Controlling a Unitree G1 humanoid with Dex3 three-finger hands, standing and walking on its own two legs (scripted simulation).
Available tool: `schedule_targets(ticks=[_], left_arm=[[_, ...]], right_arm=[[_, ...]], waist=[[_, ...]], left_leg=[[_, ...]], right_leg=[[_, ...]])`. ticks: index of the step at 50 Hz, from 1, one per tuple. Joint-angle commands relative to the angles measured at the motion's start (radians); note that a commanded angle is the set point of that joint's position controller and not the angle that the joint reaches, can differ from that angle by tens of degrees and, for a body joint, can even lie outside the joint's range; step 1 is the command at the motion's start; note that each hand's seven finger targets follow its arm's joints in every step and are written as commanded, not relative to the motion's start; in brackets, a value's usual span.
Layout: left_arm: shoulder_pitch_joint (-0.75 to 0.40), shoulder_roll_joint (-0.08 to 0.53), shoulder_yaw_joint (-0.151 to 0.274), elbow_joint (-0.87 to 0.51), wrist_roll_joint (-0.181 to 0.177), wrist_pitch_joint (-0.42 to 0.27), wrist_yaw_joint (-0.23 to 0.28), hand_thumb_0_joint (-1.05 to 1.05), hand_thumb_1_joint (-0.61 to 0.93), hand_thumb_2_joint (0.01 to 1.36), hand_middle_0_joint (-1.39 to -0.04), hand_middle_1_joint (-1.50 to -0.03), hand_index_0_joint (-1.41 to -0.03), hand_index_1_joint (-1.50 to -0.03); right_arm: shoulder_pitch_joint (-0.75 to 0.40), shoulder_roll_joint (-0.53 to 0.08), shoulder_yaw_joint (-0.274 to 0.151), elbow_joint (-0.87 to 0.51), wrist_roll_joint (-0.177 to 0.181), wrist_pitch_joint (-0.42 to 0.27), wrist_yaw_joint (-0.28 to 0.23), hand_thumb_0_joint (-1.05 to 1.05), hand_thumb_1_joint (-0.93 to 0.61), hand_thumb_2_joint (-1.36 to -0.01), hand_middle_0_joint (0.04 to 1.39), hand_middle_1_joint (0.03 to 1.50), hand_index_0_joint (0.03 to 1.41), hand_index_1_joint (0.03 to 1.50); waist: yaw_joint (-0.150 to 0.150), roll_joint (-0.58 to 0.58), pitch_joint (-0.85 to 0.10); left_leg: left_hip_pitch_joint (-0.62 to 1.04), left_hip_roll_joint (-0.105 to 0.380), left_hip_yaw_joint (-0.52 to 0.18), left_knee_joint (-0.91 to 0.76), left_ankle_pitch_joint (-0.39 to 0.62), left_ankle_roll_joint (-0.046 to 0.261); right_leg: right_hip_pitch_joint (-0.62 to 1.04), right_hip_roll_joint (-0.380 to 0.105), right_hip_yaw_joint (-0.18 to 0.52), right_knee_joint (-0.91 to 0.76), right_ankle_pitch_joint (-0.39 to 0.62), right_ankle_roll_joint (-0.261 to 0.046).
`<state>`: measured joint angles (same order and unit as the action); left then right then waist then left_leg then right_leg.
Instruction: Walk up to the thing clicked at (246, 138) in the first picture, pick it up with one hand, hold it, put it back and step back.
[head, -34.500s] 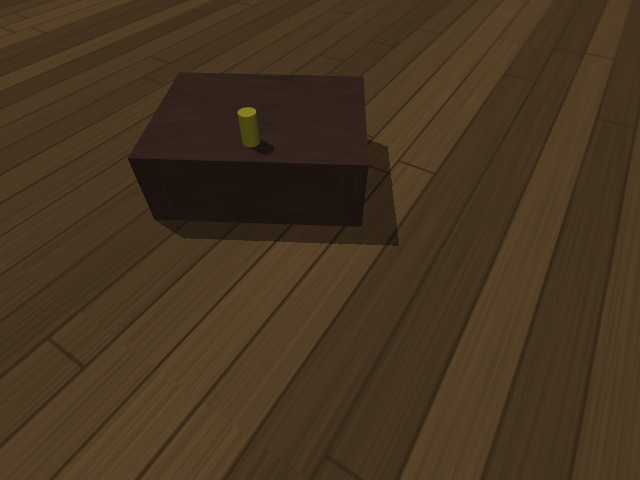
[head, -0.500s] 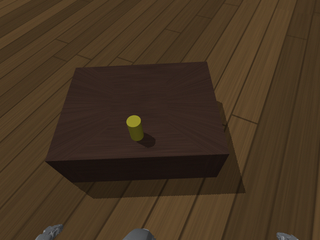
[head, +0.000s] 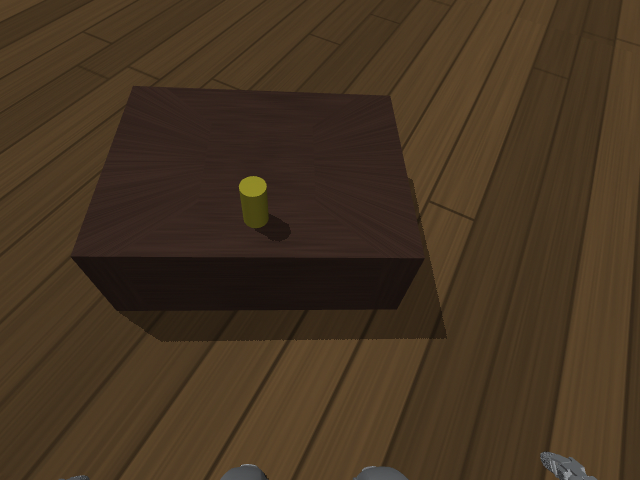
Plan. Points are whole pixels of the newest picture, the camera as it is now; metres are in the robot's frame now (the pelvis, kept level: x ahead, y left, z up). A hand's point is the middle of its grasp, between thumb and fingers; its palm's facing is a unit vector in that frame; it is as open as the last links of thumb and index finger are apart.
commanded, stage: step back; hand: left
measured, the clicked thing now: (254, 203) +0.77 +0.21 -0.37
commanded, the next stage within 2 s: stand in 2.00 s
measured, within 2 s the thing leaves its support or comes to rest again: neither
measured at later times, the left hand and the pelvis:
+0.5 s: hand out of the picture -0.03 +0.22 -0.14, palm faces +0.08 -0.90 -0.43, open 7.4 cm; pelvis -0.16 -0.06 -0.02, yaw +6 degrees
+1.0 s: hand out of the picture -0.30 +0.16 -0.13, palm faces +0.06 -0.88 -0.48, open 7.4 cm; pelvis -0.32 -0.12 +0.00, yaw +3 degrees
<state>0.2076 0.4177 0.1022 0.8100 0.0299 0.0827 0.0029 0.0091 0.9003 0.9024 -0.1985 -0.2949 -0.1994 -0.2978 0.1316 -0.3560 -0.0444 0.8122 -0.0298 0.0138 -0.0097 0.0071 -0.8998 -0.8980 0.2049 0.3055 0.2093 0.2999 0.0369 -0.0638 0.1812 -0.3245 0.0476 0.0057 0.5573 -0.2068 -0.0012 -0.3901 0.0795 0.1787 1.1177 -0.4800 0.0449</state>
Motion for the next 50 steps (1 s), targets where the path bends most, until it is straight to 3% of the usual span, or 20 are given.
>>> schedule_targets(ticks=[1, 5, 6, 7, 8, 9, 12, 21, 24, 26, 27, 28, 32, 37, 40, 42, 43, 44, 47, 50], left_arm=[[0.003, 0.141, 0.035, -0.084, -0.006, -0.038, -0.002, 0.000, 0.900, 0.900, -0.200, -0.300, -0.200, -0.300], [0.162, 0.137, 0.038, 0.008, -0.002, -0.050, -0.006, 0.000, 0.900, 0.900, -0.200, -0.300, -0.200, -0.300], [0.155, 0.184, 0.054, 0.012, 0.010, -0.053, -0.006, 0.000, 0.900, 0.900, -0.200, -0.300, -0.200, -0.300], [0.137, 0.284, 0.079, -0.012, 0.023, -0.056, -0.007, 0.000, 0.900, 0.900, -0.200, -0.300, -0.200, -0.300], [0.028, 0.383, 0.093, -0.067, 0.026, -0.049, -0.004, 0.000, 0.900, 0.900, -0.200, -0.300, -0.200, -0.300], [-0.041, 0.358, 0.086, -0.092, 0.018, -0.053, 0.002, 0.000, 0.900, 0.900, -0.200, -0.300, -0.200, -0.300], [-0.161, 0.199, 0.045, -0.107, 0.010, -0.061, 0.014, 0.000, 0.900, 0.900, -0.200, -0.300, -0.200, -0.300], [-0.010, 0.187, 0.046, -0.123, 0.006, -0.047, 0.043, 0.000, 0.900, 0.900, -0.200, -0.300, -0.200, -0.300], [-0.077, 0.197, 0.032, -0.138, -0.007, -0.030, 0.029, 0.000, 0.900, 0.900, -0.200, -0.300, -0.200, -0.300], [-0.070, 0.143, 0.011, -0.152, -0.015, -0.026, 0.020, 0.000, 0.900, 0.900, -0.200, -0.300, -0.200, -0.300], [-0.127, 0.160, 0.024, -0.156, -0.023, -0.027, 0.029, 0.000, 0.900, 0.900, -0.200, -0.300, -0.200, -0.300], [-0.137, 0.182, 0.033, -0.148, -0.010, -0.026, 0.034, 0.000, 0.900, 0.900, -0.200, -0.300, -0.200, -0.300], [-0.025, 0.166, 0.034, -0.064, -0.022, -0.028, 0.015, 0.000, 0.900, 0.900, -0.200, -0.300, -0.200, -0.300], [0.001, 0.127, 0.005, -0.045, -0.019, -0.068, 0.022, 0.000, 0.900, 0.900, -0.200, -0.300, -0.200, -0.300], [0.083, 0.128, 0.008, 0.028, -0.012, -0.099, 0.034, 0.000, 0.900, 0.900, -0.200, -0.300, -0.200, -0.300], [0.088, 0.252, 0.041, 0.047, 0.016, -0.107, 0.037, 0.000, 0.900, 0.900, -0.200, -0.300, -0.200, -0.300], [0.050, 0.370, 0.070, 0.015, 0.020, -0.101, 0.040, 0.000, 0.900, 0.900, -0.200, -0.300, -0.200, -0.300], [-0.044, 0.393, 0.071, -0.016, 0.014, -0.109, 0.049, 0.000, 0.900, 0.900, -0.200, -0.300, -0.200, -0.300], [-0.136, 0.234, 0.031, -0.005, 0.008, -0.118, 0.051, 0.000, 0.900, 0.900, -0.200, -0.300, -0.200, -0.300], [0.016, 0.226, 0.034, 0.027, 0.013, -0.126, 0.044, 0.000, 0.900, 0.900, -0.200, -0.300, -0.200, -0.300]], right_arm=[[0.029, -0.299, -0.092, -0.086, -0.006, -0.013, -0.024, 0.000, -0.900, -0.900, 0.200, 0.300, 0.200, 0.300], [-0.058, -0.310, -0.083, -0.106, 0.008, 0.016, -0.017, 0.000, -0.900, -0.900, 0.200, 0.300, 0.200, 0.300], [-0.050, -0.268, -0.072, -0.108, 0.017, 0.021, -0.015, 0.000, -0.900, -0.900, 0.200, 0.300, 0.200, 0.300], [-0.038, -0.201, -0.056, -0.127, 0.023, 0.020, -0.020, 0.000, -0.900, -0.900, 0.200, 0.300, 0.200, 0.300], [-0.077, -0.220, -0.070, -0.133, 0.021, 0.022, -0.043, 0.000, -0.900, -0.900, 0.200, 0.300, 0.200, 0.300], [-0.070, -0.268, -0.090, -0.107, 0.023, 0.020, -0.045, 0.000, -0.900, -0.900, 0.200, 0.300, 0.200, 0.300], [0.050, -0.236, -0.059, -0.031, 0.036, 0.015, -0.034, 0.000, -0.900, -0.900, 0.200, 0.300, 0.200, 0.300], [0.077, -0.196, -0.042, -0.046, 0.007, -0.014, -0.034, 0.000, -0.900, -0.900, 0.200, 0.300, 0.200, 0.300], [0.172, -0.210, -0.060, 0.005, 0.006, -0.011, -0.025, 0.000, -0.900, -0.900, 0.200, 0.300, 0.200, 0.300], [0.143, -0.322, -0.089, -0.008, -0.016, -0.004, -0.025, 0.000, -0.900, -0.900, 0.200, 0.300, 0.200, 0.300], [0.086, -0.393, -0.094, -0.031, -0.008, -0.001, -0.013, 0.000, -0.900, -0.900, 0.200, 0.300, 0.200, 0.300], [0.024, -0.416, -0.103, -0.052, -0.014, -0.007, -0.019, 0.000, -0.900, -0.900, 0.200, 0.300, 0.200, 0.300], [-0.056, -0.261, -0.056, -0.072, -0.018, -0.004, -0.024, 0.000, -0.900, -0.900, 0.200, 0.300, 0.200, 0.300], [-0.012, -0.254, -0.060, -0.060, -0.009, 0.023, -0.012, 0.000, -0.900, -0.900, 0.200, 0.300, 0.200, 0.300], [-0.028, -0.280, -0.063, -0.048, 0.002, 0.051, 0.001, 0.000, -0.900, -0.900, 0.200, 0.300, 0.200, 0.300], [-0.011, -0.196, -0.039, -0.066, 0.009, 0.050, 0.005, 0.000, -0.900, -0.900, 0.200, 0.300, 0.200, 0.300], [-0.082, -0.200, -0.046, -0.103, 0.003, 0.054, -0.003, 0.000, -0.900, -0.900, 0.200, 0.300, 0.200, 0.300], [-0.089, -0.255, -0.078, -0.089, 0.008, 0.062, -0.010, 0.000, -0.900, -0.900, 0.200, 0.300, 0.200, 0.300], [-0.003, -0.247, -0.066, -0.005, 0.019, 0.052, 0.007, 0.000, -0.900, -0.900, 0.200, 0.300, 0.200, 0.300], [-0.029, -0.217, -0.052, -0.012, 0.010, 0.038, 0.007, 0.000, -0.900, -0.900, 0.200, 0.300, 0.200, 0.300]], waist=[[-0.053, 0.277, -0.258], [0.016, 0.252, -0.302], [0.013, 0.161, -0.268], [0.013, -0.126, -0.218], [0.052, -0.265, -0.160], [0.022, -0.243, -0.079], [-0.077, -0.086, -0.115], [0.020, -0.152, -0.278], [-0.031, -0.068, -0.303], [-0.024, 0.178, -0.274], [-0.053, 0.308, -0.240], [-0.056, 0.318, -0.203], [0.017, 0.167, -0.178], [-0.023, 0.301, -0.220], [-0.008, 0.242, -0.303], [-0.013, -0.034, -0.265], [0.042, -0.166, -0.213], [0.030, -0.181, -0.119], [-0.071, 0.027, -0.103], [0.009, -0.036, -0.147]], left_leg=[[0.256, 0.223, -0.188, -0.067, 0.351, 0.231], [0.085, 0.151, -0.130, 0.050, 0.191, 0.153], [-0.049, 0.082, -0.131, 0.122, 0.036, 0.096], [-0.278, -0.098, -0.089, 0.296, -0.268, 0.024], [-0.207, -0.139, -0.129, 0.529, -0.443, -0.011], [-0.141, -0.094, -0.179, 0.640, -0.415, -0.006], [-0.187, -0.176, -0.178, 0.682, -0.247, 0.005], [-0.138, -0.059, -0.068, 0.173, -0.299, -0.008], [0.078, -0.085, 0.006, -0.126, -0.006, 0.020], [0.191, 0.176, -0.365, -0.154, 0.191, 0.147], [0.060, 0.339, -0.509, -0.222, 0.232, 0.291], [-0.084, 0.409, -0.587, -0.247, 0.220, 0.358], [-0.027, 0.195, -0.217, -0.141, 0.322, 0.233], [0.234, 0.180, -0.198, -0.027, 0.383, 0.225], [0.206, 0.106, -0.112, 0.109, 0.241, 0.157], [-0.207, -0.039, -0.098, 0.272, -0.205, 0.067], [-0.243, -0.104, -0.157, 0.445, -0.387, 0.007], [-0.182, -0.047, -0.261, 0.604, -0.379, -0.008], [-0.193, -0.138, -0.223, 0.661, -0.223, -0.006], [-0.204, -0.118, -0.163, 0.555, -0.191, -0.030]], right_leg=[[0.005, -0.074, -0.077, -0.297, -0.026, -0.006], [0.251, -0.056, -0.180, -0.713, 0.240, -0.053], [0.292, -0.098, -0.074, -0.708, 0.240, -0.073], [0.285, -0.306, 0.248, -0.762, 0.206, -0.145], [-0.013, -0.485, 0.415, -0.848, 0.179, -0.317], [-0.170, -0.510, 0.456, -0.895, 0.136, -0.344], [0.042, -0.262, 0.005, -0.683, 0.525, -0.190], [0.414, -0.362, 0.075, -0.534, 0.800, -0.258], [0.284, -0.305, 0.006, -0.460, 0.638, -0.191], [-0.042, -0.140, -0.080, -0.282, 0.204, -0.091], [-0.049, -0.028, -0.159, -0.083, -0.142, -0.061], [0.002, -0.051, -0.048, 0.086, -0.193, -0.056], [-0.024, 0.015, -0.046, 0.162, -0.042, -0.057], [-0.012, -0.088, -0.112, -0.380, -0.044, -0.030], [0.193, -0.041, -0.235, -0.806, 0.242, -0.032], [0.369, -0.214, 0.120, -0.770, 0.223, -0.098], [0.118, -0.482, 0.388, -0.829, 0.128, -0.278], [-0.089, -0.563, 0.506, -0.871, 0.098, -0.356], [0.052, -0.323, 0.043, -0.684, 0.438, -0.223], [0.168, -0.252, 0.011, -0.678, 0.279, -0.185]])
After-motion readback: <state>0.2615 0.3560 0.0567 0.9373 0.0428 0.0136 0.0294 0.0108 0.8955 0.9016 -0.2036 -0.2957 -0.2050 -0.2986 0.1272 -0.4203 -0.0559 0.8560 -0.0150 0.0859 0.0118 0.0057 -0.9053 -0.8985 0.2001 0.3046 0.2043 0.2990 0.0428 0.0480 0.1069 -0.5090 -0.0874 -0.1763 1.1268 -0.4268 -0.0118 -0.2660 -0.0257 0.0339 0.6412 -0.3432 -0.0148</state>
